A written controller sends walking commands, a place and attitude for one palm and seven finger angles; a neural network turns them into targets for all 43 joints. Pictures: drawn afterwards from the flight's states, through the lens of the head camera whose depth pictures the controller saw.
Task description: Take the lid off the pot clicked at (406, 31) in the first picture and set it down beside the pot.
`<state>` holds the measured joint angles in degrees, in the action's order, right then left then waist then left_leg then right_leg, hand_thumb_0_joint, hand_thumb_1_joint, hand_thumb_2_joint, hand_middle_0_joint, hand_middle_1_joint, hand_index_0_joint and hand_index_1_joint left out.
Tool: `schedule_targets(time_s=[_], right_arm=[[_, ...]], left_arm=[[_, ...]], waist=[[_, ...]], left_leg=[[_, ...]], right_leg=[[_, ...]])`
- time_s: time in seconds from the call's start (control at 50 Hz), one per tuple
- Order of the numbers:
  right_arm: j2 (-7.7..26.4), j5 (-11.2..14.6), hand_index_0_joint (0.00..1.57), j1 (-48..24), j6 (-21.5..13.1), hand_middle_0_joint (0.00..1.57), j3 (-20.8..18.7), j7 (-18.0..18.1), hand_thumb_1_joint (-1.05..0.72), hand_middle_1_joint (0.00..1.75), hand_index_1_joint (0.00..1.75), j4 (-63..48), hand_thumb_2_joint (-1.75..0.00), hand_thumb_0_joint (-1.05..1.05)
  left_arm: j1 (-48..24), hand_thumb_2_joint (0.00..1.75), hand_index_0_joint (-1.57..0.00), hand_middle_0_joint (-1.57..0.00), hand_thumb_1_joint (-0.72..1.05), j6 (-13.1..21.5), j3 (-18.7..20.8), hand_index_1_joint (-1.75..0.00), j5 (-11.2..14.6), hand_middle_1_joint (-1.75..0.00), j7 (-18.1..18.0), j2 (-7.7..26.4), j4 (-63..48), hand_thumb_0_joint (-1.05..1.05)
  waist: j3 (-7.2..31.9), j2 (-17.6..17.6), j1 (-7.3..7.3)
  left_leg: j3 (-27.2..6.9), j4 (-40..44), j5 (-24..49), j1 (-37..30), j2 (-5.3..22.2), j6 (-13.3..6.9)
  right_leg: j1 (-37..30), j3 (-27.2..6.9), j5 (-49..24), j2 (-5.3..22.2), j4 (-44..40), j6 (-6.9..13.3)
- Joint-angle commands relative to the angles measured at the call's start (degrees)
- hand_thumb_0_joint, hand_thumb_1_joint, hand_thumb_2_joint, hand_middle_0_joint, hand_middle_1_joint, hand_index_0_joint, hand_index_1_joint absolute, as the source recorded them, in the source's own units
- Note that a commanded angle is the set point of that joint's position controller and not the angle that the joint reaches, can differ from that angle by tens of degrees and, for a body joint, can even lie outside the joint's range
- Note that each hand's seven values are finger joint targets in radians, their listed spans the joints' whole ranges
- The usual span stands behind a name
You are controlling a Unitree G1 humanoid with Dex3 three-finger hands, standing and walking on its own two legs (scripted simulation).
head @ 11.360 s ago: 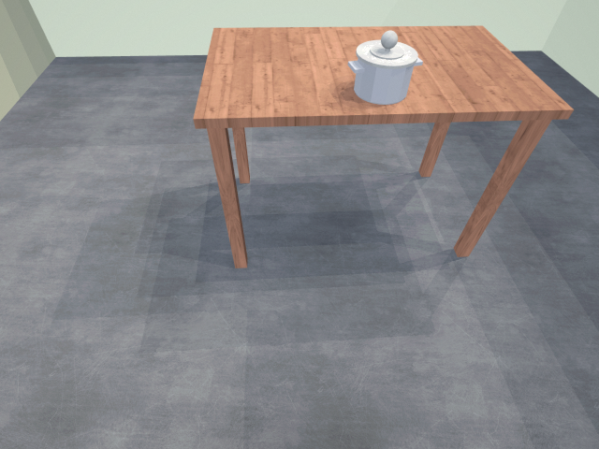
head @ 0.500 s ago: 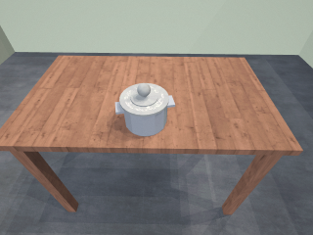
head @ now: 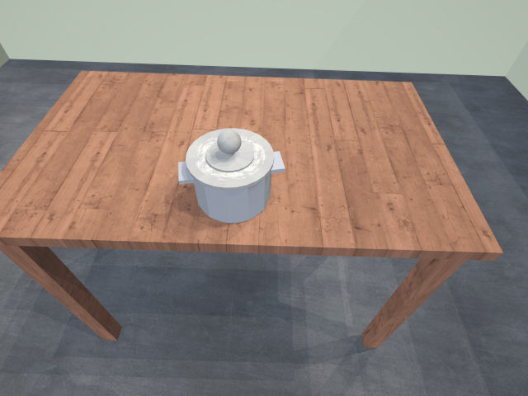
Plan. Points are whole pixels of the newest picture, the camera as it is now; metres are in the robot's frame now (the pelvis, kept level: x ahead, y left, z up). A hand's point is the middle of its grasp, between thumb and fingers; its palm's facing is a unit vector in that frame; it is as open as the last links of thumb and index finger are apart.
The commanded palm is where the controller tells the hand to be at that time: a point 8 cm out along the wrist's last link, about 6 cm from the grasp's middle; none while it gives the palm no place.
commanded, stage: look again from close up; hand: left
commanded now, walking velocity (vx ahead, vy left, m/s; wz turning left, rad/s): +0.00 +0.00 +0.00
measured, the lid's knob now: (229, 141) +0.51 +0.10 +0.10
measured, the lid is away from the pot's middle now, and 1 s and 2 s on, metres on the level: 0.00 0.00 0.00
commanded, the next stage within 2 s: lift the closed hand beside the body in 0.06 s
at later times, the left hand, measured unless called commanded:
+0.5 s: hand out of the picture +0.11 +0.17 -0.05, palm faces +0.20 -0.95 -0.23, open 5.2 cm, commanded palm +0.07 +0.23 -0.03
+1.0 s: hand out of the picture +0.10 +0.21 +0.00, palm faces +0.28 -0.89 -0.37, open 3.1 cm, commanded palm +0.06 +0.25 +0.04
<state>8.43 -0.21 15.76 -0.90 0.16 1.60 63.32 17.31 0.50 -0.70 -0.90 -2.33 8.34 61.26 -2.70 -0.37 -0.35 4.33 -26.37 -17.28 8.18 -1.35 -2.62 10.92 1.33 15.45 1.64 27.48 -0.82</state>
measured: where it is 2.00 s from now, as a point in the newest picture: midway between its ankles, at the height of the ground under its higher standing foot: outside the picture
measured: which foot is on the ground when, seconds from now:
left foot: down 0.00-1.00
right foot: down 0.00-1.00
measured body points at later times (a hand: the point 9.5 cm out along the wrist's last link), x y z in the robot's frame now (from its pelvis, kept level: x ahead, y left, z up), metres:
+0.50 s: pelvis -0.02 -0.02 +0.00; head -0.05 -0.02 +0.45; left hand +0.09 +0.22 -0.04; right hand +0.18 -0.25 -0.06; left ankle -0.03 +0.08 -0.74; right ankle -0.01 -0.13 -0.74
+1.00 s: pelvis -0.02 -0.02 +0.00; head -0.02 -0.03 +0.45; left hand +0.09 +0.26 +0.03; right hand +0.15 -0.23 -0.09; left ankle -0.03 +0.09 -0.74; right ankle -0.01 -0.13 -0.74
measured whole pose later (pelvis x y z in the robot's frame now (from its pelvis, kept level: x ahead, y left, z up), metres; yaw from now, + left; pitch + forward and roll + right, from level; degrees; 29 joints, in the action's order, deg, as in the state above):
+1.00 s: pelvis -0.02 -0.02 +0.00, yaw +2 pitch -3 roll -1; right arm 10.6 0.7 13.8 -8.8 0.3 3.4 37.5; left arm 37.7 3.8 7.1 0.2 -4.9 13.6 -5.5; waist -1.6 2.7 -2.4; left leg 1.9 -27.6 -16.4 8.1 0.0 -1.3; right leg 9.0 3.8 14.2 0.5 26.3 0.6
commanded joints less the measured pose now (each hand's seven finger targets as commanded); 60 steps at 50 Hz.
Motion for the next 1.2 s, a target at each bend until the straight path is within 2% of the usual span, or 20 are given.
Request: schedule_targets(time_s=[0.0,0.12,0.14,0.16,0.18,0.2,0.22,0.24,0.3,0.34,0.36,0.42,0.5,0.64,0.72,0.78,0.92,1.02,1.06,1.18], right_arm=[[4.8,-0.1,0.2,3.5,-1.2,0.2,-0.8,0.4,-0.9,0.3,0.3,-1.5,-0.9,0.0],[4.2,0.0,0.2,3.7,-1.2,0.2,-0.8,0.5,-0.9,0.3,0.3,-0.9,-0.9,0.0],[7.5,0.2,0.2,-0.6,-1.5,0.2,-1.0,0.2,-0.9,0.3,0.3,-4.5,-0.9,0.0],[14.1,4.0,0.2,-0.9,-11.7,0.2,-0.9,-0.3,-0.9,0.3,0.3,-23.1,-0.9,0.0],[10.1,4.0,0.2,-5.1,-15.4,0.2,-0.3,2.1,-0.9,0.3,0.3,-20.2,-0.9,0.0],[11.7,3.5,0.2,-4.6,-16.1,0.2,-0.7,2.6,-0.9,0.3,0.3,-14.9,-0.9,0.0],[10.0,4.7,0.2,-4.9,-16.2,0.2,-0.8,1.6,-0.9,0.3,0.3,-17.1,-0.9,0.0],[10.3,3.5,0.2,-4.9,-17.2,0.2,-0.2,0.9,-0.9,0.3,0.3,-20.0,-0.9,0.0],[11.4,1.4,0.2,-6.4,-15.5,0.2,-3.4,-0.9,-0.9,0.3,0.3,-21.7,-0.9,0.0],[11.0,1.4,0.2,-9.5,-13.1,0.2,-4.5,-2.0,-0.9,0.3,0.3,-25.7,-0.9,0.0],[10.7,1.7,0.2,-11.2,-12.7,0.2,-4.6,-2.1,-0.9,0.3,0.3,-28.7,-0.9,0.0],[10.5,2.1,0.2,-12.7,-12.7,0.2,-3.6,-0.9,-0.9,0.3,0.3,-35.1,-0.9,0.0],[9.2,1.7,0.2,-10.3,-11.7,0.2,-2.4,0.7,-0.9,0.3,0.3,-37.1,-0.9,0.0],[9.4,0.9,0.2,-9.4,-11.9,0.2,-2.1,2.4,-0.9,0.3,0.3,-39.6,-0.9,0.0],[9.4,0.9,0.2,-10.4,-11.3,0.2,-2.2,2.9,-0.9,0.3,0.3,-38.7,-0.9,0.0],[9.0,0.7,0.2,-11.2,-11.8,0.2,-1.9,2.9,-0.9,0.3,0.3,-38.9,-0.9,0.0],[8.6,0.8,0.2,-12.6,-12.2,0.2,-2.5,2.4,-0.9,0.3,0.3,-37.3,-0.9,0.0],[8.8,0.7,0.2,-12.0,-13.1,0.2,-2.7,2.5,-0.9,0.3,0.3,-37.1,-0.9,0.0],[8.4,0.6,0.2,-11.6,-13.6,0.2,-2.5,2.4,-0.9,0.3,0.3,-37.2,-0.9,0.0],[8.8,0.8,0.2,-11.5,-13.1,0.2,-2.9,2.2,-0.9,0.3,0.3,-37.1,-0.9,0.0]], left_arm=[[4.3,0.9,-0.2,-0.2,0.9,0.8,1.2,-0.3,0.3,-0.3,-0.3,5.5,-1.4,0.0],[4.5,0.9,-0.2,-0.2,0.9,0.8,1.2,-0.3,0.4,-0.3,-0.3,5.5,-0.8,0.0],[7.1,0.9,-0.2,-0.2,0.9,1.9,1.4,-0.3,-0.6,-0.3,-2.4,6.9,1.7,0.0],[-31.3,0.9,-0.24,-0.24,0.9,10.2,-0.1,-0.35,6.1,-0.35,-2.6,14.7,-69.9,0.0],[-8.3,0.9,-0.29,-0.29,0.9,4.6,1.3,-0.4,2.3,-0.4,-5.0,12.5,-57.3,0.0],[-5.6,0.9,-0.33,-0.33,0.9,1.6,1.6,-0.44,2.5,-0.44,-6.1,9.7,-50.3,0.0],[4.1,0.9,-0.38,-0.38,0.9,-2.7,-2.1,-0.49,3.1,-0.49,-6.7,3.8,-47.5,0.0],[3.1,0.9,-0.42,-0.42,0.9,-2.9,-6.9,-0.54,2.7,-0.54,-6.1,-1.2,-51.6,0.0],[17.9,0.9,-0.55,-0.55,0.9,-2.7,-2.1,-0.68,0.1,-0.68,-4.8,-0.8,-36.1,0.0],[27.6,0.9,-0.64,-0.64,0.9,-1.4,3.4,-0.78,0.2,-0.78,-3.2,3.1,-37.3,0.0],[27.9,0.9,-0.68,-0.68,0.9,0.2,6.1,-0.83,0.7,-0.83,-2.6,6.1,-44.4,0.0],[16.3,0.9,-0.82,-0.82,0.9,4.7,11.3,-0.97,1.9,-0.97,-2.6,13.8,-63.3,0.0],[9.4,0.9,-0.99,-0.99,0.9,6.0,8.1,-1.16,2.0,-1.16,-2.8,9.6,-64.8,0.0],[10.7,0.9,-1.3,-1.3,0.9,6.9,8.5,-1.5,2.5,-1.5,-2.9,10.6,-72.9,0.0],[14.0,0.9,-1.3,-1.3,0.9,6.3,11.5,-1.5,2.3,-1.5,-3.3,12.1,-70.2,0.0],[16.1,0.9,-1.3,-1.3,0.9,6.5,12.1,-1.5,2.1,-1.5,-3.4,12.7,-75.8,0.0],[24.0,0.9,-1.3,-1.3,0.9,6.0,11.7,-1.5,1.4,-1.5,-2.9,11.1,-75.3,0.0],[22.4,0.9,-1.3,-1.3,0.9,7.5,14.5,-1.5,1.0,-1.5,-3.6,15.0,-83.0,0.0],[24.0,0.9,-1.3,-1.3,0.9,7.8,13.5,-1.5,0.8,-1.5,-3.7,13.8,-85.5,0.0],[23.2,0.9,-1.3,-1.3,0.9,8.0,12.7,-1.5,0.7,-1.5,-3.5,12.8,-85.7,0.0]], waist=[[0.2,0.1,0.11],[-0.6,-0.4,-0.2],[0.5,-2.0,-0.94],[27.1,6.9,-0.62],[23.5,16.5,-1.47],[20.7,15.1,-1.17],[14.5,11.2,-0.61],[8.3,6.3,0.01],[-2.2,-9.5,-1.74],[-3.1,-12.4,-4.32],[-1.9,-10.2,-5.08],[0.5,-1.4,-3.45],[-2.0,4.4,-0.53],[5.0,2.9,-0.44],[2.8,-1.1,-0.96],[5.0,4.1,-2.46],[2.8,-1.3,-3.04],[4.6,1.9,-3.56],[5.8,3.7,-3.78],[2.4,1.2,-3.2]], left_leg=[[-6.9,5.0,14.3,0.2,7.1,0.3],[-6.9,5.2,14.6,0.3,7.2,0.3],[-4.9,-5.8,27.2,3.1,8.4,2.0],[-7.8,3.0,27.5,-7.4,2.5,3.5],[-6.7,2.9,34.1,-10.1,4.9,4.0],[-6.8,2.5,31.8,-7.3,4.5,5.0],[-7.1,3.4,27.9,-4.9,4.5,5.0],[-7.5,4.4,25.0,-3.3,3.7,4.1],[-7.3,4.3,20.1,4.9,3.9,2.1],[-5.7,4.5,16.3,8.4,3.3,2.7],[-4.8,4.8,13.5,8.5,2.9,2.9],[-3.5,4.8,6.1,6.5,1.9,2.4],[-2.4,3.4,1.3,5.4,0.7,1.6],[-2.4,1.4,1.8,1.8,0.2,0.9],[-2.9,1.6,3.9,2.9,0.6,0.7],[-3.1,2.7,7.1,1.6,0.8,0.8],[-3.6,3.2,12.0,2.1,1.8,0.8],[-3.8,3.6,12.3,0.4,1.9,0.8],[-4.0,3.7,15.0,-0.7,2.0,0.9],[-4.0,4.0,15.2,0.2,2.3,1.1]], right_leg=[[0.5,-4.6,-13.0,4.9,-3.8,3.0],[0.2,-4.2,-13.3,4.8,-4.5,3.0],[-0.3,-5.8,-35.6,7.0,-2.4,1.9],[-8.7,-1.6,-28.1,2.7,1.3,2.9],[-3.8,-1.2,-17.5,0.9,0.9,4.0],[-3.2,0.6,-15.1,0.9,-0.2,3.2],[-1.4,2.2,-12.5,0.6,-1.5,2.8],[-1.3,3.2,-12.3,-0.2,-2.8,2.5],[2.4,5.2,-10.0,-0.6,-3.3,1.9],[0.7,4.7,-8.4,-0.5,-2.9,2.2],[-0.4,3.9,-6.3,-0.2,-3.2,2.2],[-0.5,1.7,-1.6,0.2,-5.1,1.9],[4.0,0.4,1.8,-0.4,-7.1,1.7],[2.3,0.0,2.7,-0.4,-8.8,1.3],[1.8,0.4,0.7,-0.5,-8.6,1.1],[-1.2,0.9,-3.1,-0.3,-7.2,1.6],[-1.9,2.2,-7.6,-0.7,-6.0,1.3],[-2.4,1.8,-6.9,-0.6,-6.1,1.5],[-3.3,2.1,-9.0,-0.6,-5.2,1.7],[-1.7,2.2,-9.2,-0.8,-5.5,1.4]])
